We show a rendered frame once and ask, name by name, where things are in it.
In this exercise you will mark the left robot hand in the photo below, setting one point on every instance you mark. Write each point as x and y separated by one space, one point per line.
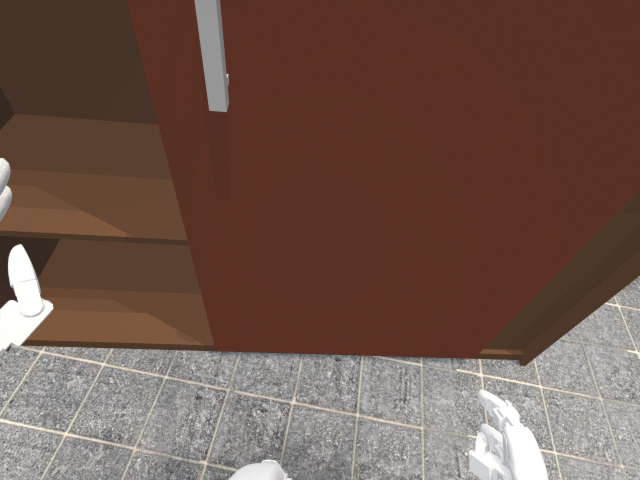
18 320

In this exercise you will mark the handle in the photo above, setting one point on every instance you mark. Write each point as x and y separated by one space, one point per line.
210 29

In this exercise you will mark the robot left shin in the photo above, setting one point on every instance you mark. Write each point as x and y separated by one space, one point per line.
272 462

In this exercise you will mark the right robot hand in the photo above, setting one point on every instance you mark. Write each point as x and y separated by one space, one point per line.
517 454

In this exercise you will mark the wardrobe door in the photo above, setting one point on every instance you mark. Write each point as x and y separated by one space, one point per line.
616 242
392 177

